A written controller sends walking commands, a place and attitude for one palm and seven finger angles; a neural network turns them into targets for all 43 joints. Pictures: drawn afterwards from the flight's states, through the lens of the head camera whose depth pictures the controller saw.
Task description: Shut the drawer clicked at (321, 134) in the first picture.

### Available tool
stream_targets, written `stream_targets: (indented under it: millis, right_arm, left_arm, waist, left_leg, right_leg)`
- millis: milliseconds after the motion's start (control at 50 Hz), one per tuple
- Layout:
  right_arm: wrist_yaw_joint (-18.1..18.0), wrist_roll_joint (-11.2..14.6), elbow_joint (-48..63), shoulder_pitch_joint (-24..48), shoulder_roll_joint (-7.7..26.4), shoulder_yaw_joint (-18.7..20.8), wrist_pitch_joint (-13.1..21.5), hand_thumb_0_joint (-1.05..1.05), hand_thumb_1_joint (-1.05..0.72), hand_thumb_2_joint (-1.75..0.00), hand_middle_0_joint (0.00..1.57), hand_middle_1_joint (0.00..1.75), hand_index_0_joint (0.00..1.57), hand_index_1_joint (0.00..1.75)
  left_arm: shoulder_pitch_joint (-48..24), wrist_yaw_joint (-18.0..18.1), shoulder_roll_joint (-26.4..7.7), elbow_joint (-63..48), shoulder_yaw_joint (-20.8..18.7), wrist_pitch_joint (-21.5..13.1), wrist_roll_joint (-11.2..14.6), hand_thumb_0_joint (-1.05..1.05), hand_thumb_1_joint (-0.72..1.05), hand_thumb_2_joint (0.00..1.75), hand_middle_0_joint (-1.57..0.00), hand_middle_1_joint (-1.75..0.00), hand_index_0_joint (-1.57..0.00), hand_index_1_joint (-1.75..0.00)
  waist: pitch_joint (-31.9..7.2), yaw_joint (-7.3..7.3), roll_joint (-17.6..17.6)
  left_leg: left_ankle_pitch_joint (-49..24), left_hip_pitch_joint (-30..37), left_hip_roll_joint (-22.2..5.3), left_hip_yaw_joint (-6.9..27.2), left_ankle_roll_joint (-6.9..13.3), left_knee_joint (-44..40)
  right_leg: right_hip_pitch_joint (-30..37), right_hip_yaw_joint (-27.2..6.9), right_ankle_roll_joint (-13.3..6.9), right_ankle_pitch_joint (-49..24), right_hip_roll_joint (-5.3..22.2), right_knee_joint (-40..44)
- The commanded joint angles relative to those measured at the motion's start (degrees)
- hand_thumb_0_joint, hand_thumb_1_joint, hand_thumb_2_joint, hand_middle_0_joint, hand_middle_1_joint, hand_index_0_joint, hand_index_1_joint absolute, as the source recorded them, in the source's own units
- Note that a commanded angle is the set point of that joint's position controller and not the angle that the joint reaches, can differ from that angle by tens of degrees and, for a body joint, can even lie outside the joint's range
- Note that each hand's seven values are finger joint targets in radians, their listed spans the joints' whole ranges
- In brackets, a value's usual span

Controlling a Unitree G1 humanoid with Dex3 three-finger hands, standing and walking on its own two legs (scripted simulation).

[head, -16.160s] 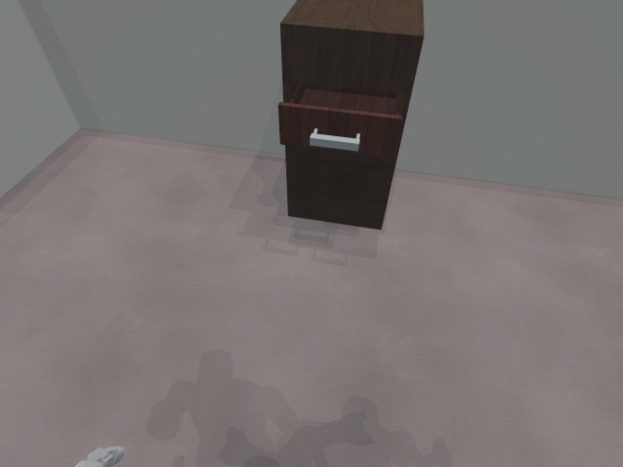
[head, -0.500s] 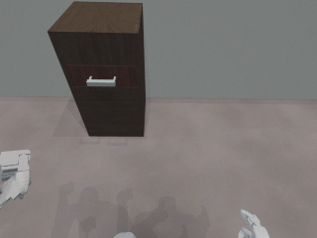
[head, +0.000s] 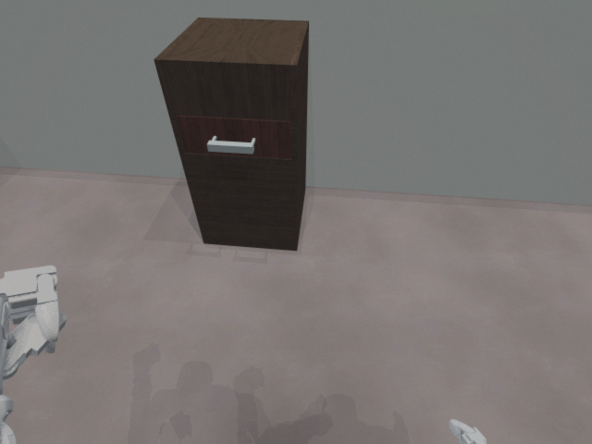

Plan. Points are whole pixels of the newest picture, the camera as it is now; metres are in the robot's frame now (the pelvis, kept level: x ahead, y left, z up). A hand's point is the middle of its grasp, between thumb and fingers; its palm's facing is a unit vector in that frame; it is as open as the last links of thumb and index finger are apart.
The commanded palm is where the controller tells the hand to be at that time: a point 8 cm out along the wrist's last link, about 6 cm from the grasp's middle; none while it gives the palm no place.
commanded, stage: stop stepping back and stand still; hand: left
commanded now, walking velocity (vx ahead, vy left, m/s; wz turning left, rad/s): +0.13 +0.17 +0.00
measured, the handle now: (232, 143) +1.07 +0.31 -0.19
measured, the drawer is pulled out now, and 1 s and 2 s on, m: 0.00 0.00 0.00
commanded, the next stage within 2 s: let the arm hang, fingers relaxed in 0.42 s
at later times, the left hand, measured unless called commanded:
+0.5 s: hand (53, 352) +0.16 +0.24 +0.17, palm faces +0.41 -0.82 -0.39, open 3.3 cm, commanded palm none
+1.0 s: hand out of the picture +0.02 +0.24 -0.15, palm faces +0.03 -0.96 -0.28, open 4.3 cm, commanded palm none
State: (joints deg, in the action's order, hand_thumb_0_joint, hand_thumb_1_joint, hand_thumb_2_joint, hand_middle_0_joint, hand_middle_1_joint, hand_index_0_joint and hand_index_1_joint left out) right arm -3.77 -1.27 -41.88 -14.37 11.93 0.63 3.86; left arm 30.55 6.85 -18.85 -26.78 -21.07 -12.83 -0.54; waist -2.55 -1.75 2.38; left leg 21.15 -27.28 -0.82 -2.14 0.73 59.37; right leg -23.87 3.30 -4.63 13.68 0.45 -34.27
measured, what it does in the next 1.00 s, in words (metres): steps on the spot: left foot, then right foot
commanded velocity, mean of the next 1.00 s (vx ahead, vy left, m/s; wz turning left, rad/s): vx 0.05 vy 0.01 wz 0.00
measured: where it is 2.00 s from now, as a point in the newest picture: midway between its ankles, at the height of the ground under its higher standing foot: outside the picture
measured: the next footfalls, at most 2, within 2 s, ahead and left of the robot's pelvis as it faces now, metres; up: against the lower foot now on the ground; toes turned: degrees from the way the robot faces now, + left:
left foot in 0.16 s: +0.02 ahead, +0.15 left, +0.00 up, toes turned +2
right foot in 0.34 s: +0.05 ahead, -0.10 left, +0.00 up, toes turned +3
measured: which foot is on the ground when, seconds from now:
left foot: up 0.00-0.14, down 0.16-1.00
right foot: down 0.00-0.14, up 0.16-0.32, down 0.34-1.00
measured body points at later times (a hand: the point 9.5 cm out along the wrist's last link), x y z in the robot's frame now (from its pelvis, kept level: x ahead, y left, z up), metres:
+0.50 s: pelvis -0.03 +0.00 +0.00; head -0.03 +0.02 +0.45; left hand +0.13 +0.28 +0.19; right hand +0.12 -0.23 -0.09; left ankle -0.01 +0.13 -0.71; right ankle +0.00 -0.10 -0.73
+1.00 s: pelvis -0.03 +0.02 +0.01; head +0.00 +0.02 +0.46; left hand +0.02 +0.29 -0.13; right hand -0.03 -0.21 -0.15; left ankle -0.02 +0.14 -0.73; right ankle +0.01 -0.10 -0.73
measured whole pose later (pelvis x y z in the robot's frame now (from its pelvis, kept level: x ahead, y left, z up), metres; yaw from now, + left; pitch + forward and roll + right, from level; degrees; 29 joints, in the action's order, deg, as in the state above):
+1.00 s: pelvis -0.03 +0.02 +0.01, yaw +2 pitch +0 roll +0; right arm 0.1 -1.3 -57.6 -17.4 10.9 0.1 -1.9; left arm 13.6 1.4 -13.7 53.1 -1.8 1.3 -0.7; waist 3.8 0.8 -0.7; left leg 13.1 -14.7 -0.7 -0.3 -0.2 27.8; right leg -15.5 -1.2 0.4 10.8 -0.3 -26.3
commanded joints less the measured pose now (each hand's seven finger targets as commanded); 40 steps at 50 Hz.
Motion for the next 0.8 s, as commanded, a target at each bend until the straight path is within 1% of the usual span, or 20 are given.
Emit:
stream_targets:
  millis: [0, 80, 120, 140, 160, 200, 260, 280, 300, 320, 360, 400, 480, 500, 520, 580, 620, 660, 700, 780]
  right_arm:
    - [-2.26, -0.26, 12.24, 4.53, 4.39, 1.47, 4.50, 0.00, -0.90, -0.90, 0.20, 0.30, 0.20, 0.30]
    - [-2.46, -0.46, 14.26, 3.78, 5.20, 1.09, 4.75, 0.00, -0.90, -0.90, 0.20, 0.30, 0.20, 0.30]
    - [-2.19, -0.36, 16.21, 4.61, 6.63, 1.46, 4.98, 0.00, -0.90, -0.90, 0.20, 0.30, 0.20, 0.30]
    - [-1.98, -0.05, 16.10, 4.41, 5.01, 1.28, 5.42, 0.00, -0.90, -0.90, 0.20, 0.30, 0.20, 0.30]
    - [-1.78, 0.06, 16.08, 7.16, 5.32, 2.60, 5.85, 0.00, -0.90, -0.90, 0.20, 0.30, 0.20, 0.30]
    - [-0.99, 1.30, 15.21, 5.46, 6.04, 1.93, 5.54, 0.00, -0.90, -0.90, 0.20, 0.30, 0.20, 0.30]
    - [-1.32, 1.28, 15.52, 6.47, 6.91, 2.03, 3.78, 0.00, -0.90, -0.90, 0.20, 0.30, 0.20, 0.30]
    - [-1.41, 1.10, 16.16, 7.82, 6.82, 2.03, 3.17, 0.00, -0.90, -0.90, 0.20, 0.30, 0.20, 0.30]
    - [-1.25, 1.22, 16.23, 7.81, 6.17, 2.48, 2.41, 0.00, -0.90, -0.90, 0.20, 0.30, 0.20, 0.30]
    - [-0.78, 1.86, 16.80, 9.83, 5.73, 2.71, 2.72, 0.00, -0.90, -0.90, 0.20, 0.30, 0.20, 0.30]
    - [-0.09, 0.33, 14.25, 7.21, 6.49, 2.30, 4.76, 0.00, -0.90, -0.90, 0.20, 0.30, 0.20, 0.30]
    - [-0.73, 0.50, 13.95, 5.63, 4.29, 1.41, 4.98, 0.00, -0.90, -0.90, 0.20, 0.30, 0.20, 0.30]
    - [-2.62, 0.03, 13.97, 5.23, 4.81, 0.81, 6.32, 0.00, -0.90, -0.90, 0.20, 0.30, 0.20, 0.30]
    - [4.72, -0.34, -0.77, -0.53, 14.71, 4.51, 6.02, 0.00, -0.90, -0.90, 0.20, 0.30, 0.20, 0.30]
    - [4.53, 0.10, 2.79, -1.58, 11.55, 4.58, 2.48, 0.00, -0.90, -0.90, 0.20, 0.30, 0.20, 0.30]
    - [3.46, -1.40, 4.26, -0.32, 10.09, 2.76, 1.29, 0.00, -0.90, -0.90, 0.20, 0.30, 0.20, 0.30]
    - [3.42, -1.19, 4.12, 1.56, 10.45, 2.03, 0.02, 0.00, -0.90, -0.90, 0.20, 0.30, 0.20, 0.30]
    - [3.39, 0.18, 2.87, 2.78, 7.45, 1.82, -1.53, 0.00, -0.90, -0.90, 0.20, 0.30, 0.20, 0.30]
    - [3.70, 0.42, 0.42, -1.61, 6.02, 1.54, -3.61, 0.00, -0.90, -0.90, 0.20, 0.30, 0.20, 0.30]
    - [3.57, -0.03, -5.17, -1.72, 5.28, 0.80, -4.16, 0.00, -0.90, -0.90, 0.20, 0.30, 0.20, 0.30]
  left_arm:
    - [0.74, 1.59, -11.79, -13.83, -5.00, -3.19, 0.54, 0.00, 0.90, 0.90, -1.40, -1.60, -1.40, -1.60]
    - [1.37, 2.98, -11.08, -17.01, -4.61, -2.36, 0.16, 0.00, 0.90, 0.90, -1.40, -1.60, -1.40, -1.60]
    - [0.89, 2.96, -9.22, -16.98, -3.87, -2.87, -0.51, 0.00, 0.90, 0.90, -1.40, -1.60, -1.40, -1.60]
    - [-0.76, 3.21, -12.52, -16.80, -6.42, -2.45, -1.25, 0.00, 0.90, 0.90, -1.40, -1.60, -1.40, -1.60]
    - [-1.19, 2.87, -16.34, -18.06, -10.30, -2.23, -1.52, 0.00, 0.90, 0.90, -1.40, -1.60, -1.40, -1.60]
    - [2.63, 2.35, -11.95, -13.40, -7.18, -1.99, 0.78, 0.00, 0.90, 0.90, -1.40, -1.60, -1.40, -1.60]
    - [4.83, 2.19, -10.82, -10.28, -6.10, -1.22, 0.80, 0.00, 0.90, 0.90, -1.40, -1.60, -1.40, -1.60]
    - [2.19, 2.22, -11.28, -11.18, -5.38, -0.84, 0.35, 0.00, 0.90, 0.90, -1.40, -1.60, -1.40, -1.60]
    - [0.39, 2.21, -12.43, -11.44, -5.47, -0.38, 0.15, 0.00, 0.90, 0.90, -1.40, -1.60, -1.40, -1.60]
    - [-2.48, 2.01, -12.39, -12.91, -3.98, 0.42, 0.81, 0.00, 0.90, 0.90, -1.40, -1.60, -1.40, -1.60]
    - [-11.53, 1.71, -18.60, -21.89, -7.60, -3.04, 0.73, 0.00, 0.90, 0.90, -1.40, -1.60, -1.40, -1.60]
    - [-4.53, 2.30, -12.23, -20.35, -4.62, -2.45, 0.63, 0.00, 0.90, 0.90, -1.40, -1.60, -1.40, -1.60]
    - [3.19, 3.42, -12.44, -24.01, -5.95, -3.21, 0.93, 0.00, 0.90, 0.90, -1.40, -1.60, -1.40, -1.60]
    - [-3.49, -5.31, 2.54, 28.76, 16.24, 8.49, -3.16, 0.00, 0.90, 0.90, -1.40, -1.60, -1.40, -1.60]
    - [-3.10, -5.70, 4.25, 28.08, 15.39, 12.89, -2.08, 0.00, 0.90, 0.90, -1.36, -1.56, -1.36, -1.56]
    - [-10.40, -5.69, 3.26, 30.90, 16.22, 13.29, -1.73, 0.00, 0.90, 0.90, -1.24, -1.43, -1.24, -1.43]
    - [-10.46, -5.74, 1.48, 38.91, 16.36, 12.84, -1.65, 0.00, 0.90, 0.90, -1.16, -1.34, -1.16, -1.34]
    - [-7.82, -5.68, -3.37, 48.59, 16.04, 12.43, -1.54, 0.00, 0.90, 0.90, -1.08, -1.25, -1.08, -1.25]
    - [-12.29, -6.44, -7.04, 55.09, 16.89, 12.66, -1.24, 0.00, 0.90, 0.90, -1.00, -1.17, -1.00, -1.17]
    - [-18.35, -5.93, -2.08, 64.90, 18.50, 12.32, -0.28, 0.00, 0.90, 0.90, -0.84, -0.99, -0.84, -0.99]
  waist:
    - [-3.62, 2.68, 8.86]
    - [-2.58, 3.79, -0.31]
    - [3.25, 2.98, -23.51]
    - [3.61, 3.38, -19.06]
    - [-3.97, -0.07, -11.11]
    - [1.68, 2.14, -9.28]
    - [5.88, 1.35, -14.95]
    - [7.88, 0.73, -10.24]
    - [8.43, 0.38, 7.13]
    - [9.26, 0.45, 20.07]
    - [2.17, 4.25, 8.81]
    - [-2.06, 2.98, 2.53]
    - [-2.99, 2.56, -7.89]
    - [0.51, 6.81, -18.52]
    - [1.58, 5.28, -20.87]
    - [-3.68, 4.76, -3.25]
    - [-4.12, 1.71, 3.04]
    - [-5.57, 0.02, 11.86]
    - [1.01, 3.62, 3.42]
    - [2.45, 4.28, 0.47]
  left_leg:
    - [0.65, 9.63, 3.02, -7.69, 1.29, -16.84]
    - [4.43, 18.60, 1.29, -5.07, 3.52, -38.48]
    - [25.07, 14.05, -16.55, 18.76, 9.66, -53.49]
    - [21.77, 7.61, -20.74, 19.93, 13.15, -53.76]
    - [1.00, 7.20, -16.96, 8.08, 10.64, -46.50]
    - [9.30, 7.04, -15.63, 10.72, 9.89, -46.34]
    - [20.08, -9.14, -12.76, 3.81, 6.00, -44.08]
    - [20.89, -14.81, -9.77, 1.82, 4.31, -35.76]
    - [15.62, -15.61, -1.48, -3.13, 1.71, -14.52]
    - [9.79, -15.49, 0.89, 0.10, 0.34, 3.50]
    - [-0.89, -4.21, -4.20, 3.47, -1.29, 5.94]
    - [-0.90, 6.38, -2.90, 0.41, 0.01, -6.92]
    - [-3.84, 18.64, -1.46, -1.04, 1.17, -35.44]
    - [-21.87, 17.45, -8.62, 13.27, 4.56, -28.25]
    - [-37.18, 16.60, -15.23, 16.07, 7.57, -34.55]
    - [-45.67, 12.56, -15.36, 19.46, 9.64, -32.08]
    - [-45.36, 10.76, -11.26, 11.75, 5.80, -28.98]
    - [-12.01, 3.42, 0.09, 1.85, -0.58, -21.04]
    - [6.72, 9.03, 1.72, 0.90, -0.77, -19.75]
    - [-13.09, 16.09, -1.28, 4.15, -0.20, -30.11]
  right_leg:
    - [0.77, -16.16, 3.19, 28.04, 12.24, 27.77]
    - [2.55, -10.96, 2.46, 21.32, 9.72, 16.04]
    - [-7.05, 0.43, 5.59, 14.59, -0.61, -16.44]
    - [-6.68, 0.04, 6.43, 13.50, -1.06, -30.71]
    - [0.95, -0.91, 5.90, 13.56, -0.45, -33.93]
    - [-2.94, -0.01, 5.49, 12.89, 1.53, -22.07]
    - [14.81, 3.53, 3.66, 14.97, 0.46, -6.76]
    - [18.99, -0.49, 2.35, 16.79, 1.31, 1.73]
    - [14.58, -18.06, -2.00, 27.15, 9.17, 15.61]
    - [5.78, -40.56, -7.20, 34.00, 23.04, 29.26]
    - [1.06, -32.64, -8.40, 18.24, 22.79, 26.74]
    - [-0.39, -19.68, -4.64, 18.76, 16.70, 21.97]
    - [2.83, -9.50, -0.26, 8.95, 9.79, 8.64]
    - [-10.31, -3.25, 5.17, -3.40, 5.73, -11.62]
    - [-10.78, -1.46, 7.22, 14.36, 2.89, -14.99]
    - [-5.30, -4.17, 6.79, 17.47, 0.84, -19.18]
    - [6.83, -3.37, 6.02, 2.99, 0.82, -5.82]
    - [17.26, -16.57, 2.57, -25.13, 10.43, 6.08]
    - [6.26, -20.36, -1.58, -11.43, 16.42, 14.21]
    - [4.05, -12.96, 2.02, -6.11, 6.17, 11.57]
